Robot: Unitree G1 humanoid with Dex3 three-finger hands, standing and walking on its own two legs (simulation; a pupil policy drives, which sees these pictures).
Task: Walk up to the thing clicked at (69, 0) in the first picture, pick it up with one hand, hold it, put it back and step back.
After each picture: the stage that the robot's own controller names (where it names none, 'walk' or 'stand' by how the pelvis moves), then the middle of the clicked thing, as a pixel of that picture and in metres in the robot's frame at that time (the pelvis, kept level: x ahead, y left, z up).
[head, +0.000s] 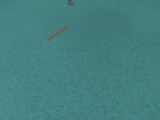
stand; (70, 1) +2.35 +0.21 -0.72
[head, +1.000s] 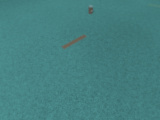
walk; (90, 9) +2.22 +0.03 -0.70
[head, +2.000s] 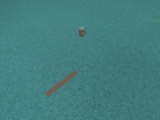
walk; (81, 31) +1.55 +0.09 -0.69
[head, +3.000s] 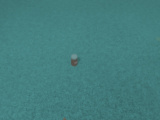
walk; (74, 60) +1.05 +0.13 -0.70
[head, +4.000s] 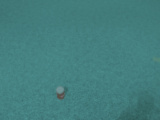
walk; (60, 93) +0.69 +0.19 -0.70
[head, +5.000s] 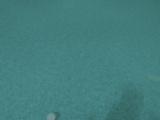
walk; out of the picture +0.50 +0.19 -0.72
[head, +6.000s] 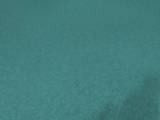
stand; out of the picture +0.39 +0.23 -0.72
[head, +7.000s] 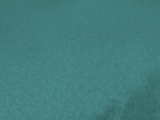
stand; out of the picture +0.37 +0.20 -0.72
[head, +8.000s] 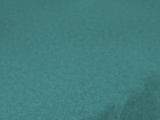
stand; out of the picture +0.39 +0.18 -0.72
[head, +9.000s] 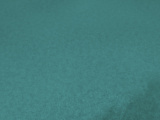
stand; out of the picture +0.39 +0.20 -0.73
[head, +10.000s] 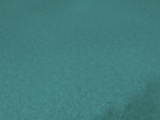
stand; out of the picture +0.38 +0.21 -0.73
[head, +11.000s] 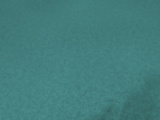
stand; out of the picture +0.38 +0.21 -0.73
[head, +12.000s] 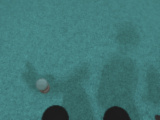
go down; (43, 86) +0.42 +0.24 -0.50
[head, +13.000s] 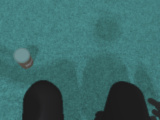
go down; (24, 59) +0.45 +0.28 -0.32
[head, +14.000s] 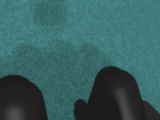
close in; out of the picture +0.42 +0.31 -0.24
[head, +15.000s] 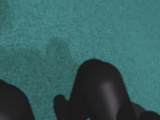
close; out of the picture +0.41 +0.33 -0.22
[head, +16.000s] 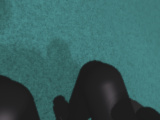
lift; out of the picture +0.39 +0.31 -0.23
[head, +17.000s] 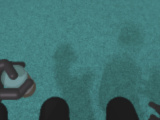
lift; (20, 82) +0.33 +0.22 -0.04
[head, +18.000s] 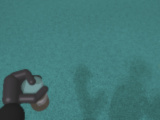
hold; (36, 94) +0.32 +0.18 -0.02
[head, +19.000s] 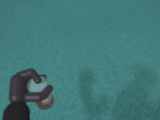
hold; (41, 93) +0.33 +0.17 -0.02
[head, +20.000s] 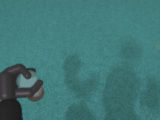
crouch; (31, 86) +0.35 +0.19 -0.07
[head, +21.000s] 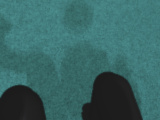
lower; out of the picture +0.47 +0.31 -0.13
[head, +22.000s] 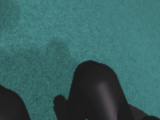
lower; out of the picture +0.41 +0.32 -0.23
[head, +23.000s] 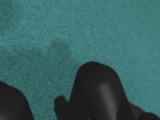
lower; out of the picture +0.40 +0.32 -0.22
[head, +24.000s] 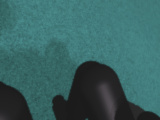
lower; out of the picture +0.40 +0.33 -0.22
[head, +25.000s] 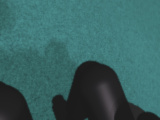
lower; out of the picture +0.40 +0.33 -0.22
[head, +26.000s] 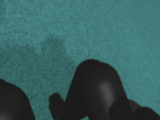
open; out of the picture +0.39 +0.31 -0.22
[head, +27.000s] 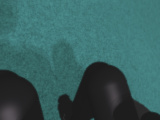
stand; out of the picture +0.38 +0.30 -0.23
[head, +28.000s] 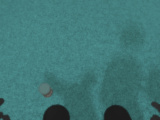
walk; (46, 90) +0.40 +0.23 -0.50
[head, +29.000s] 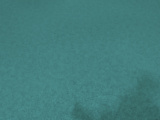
stand; out of the picture +0.36 +0.21 -0.67
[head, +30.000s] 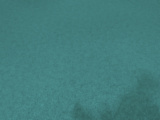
stand; out of the picture +0.36 +0.21 -0.67
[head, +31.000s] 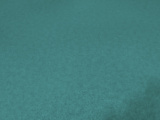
stand; out of the picture +0.38 +0.20 -0.72
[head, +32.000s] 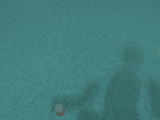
walk; (59, 110) +0.41 +0.16 -0.71
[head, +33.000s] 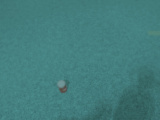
walk; (62, 86) +0.65 +0.23 -0.69
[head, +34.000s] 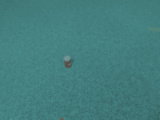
stand; (67, 61) +0.99 +0.21 -0.70
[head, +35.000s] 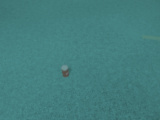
stand; (65, 71) +0.97 +0.20 -0.72
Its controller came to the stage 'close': yes
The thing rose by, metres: 0.69
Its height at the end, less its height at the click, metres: +0.00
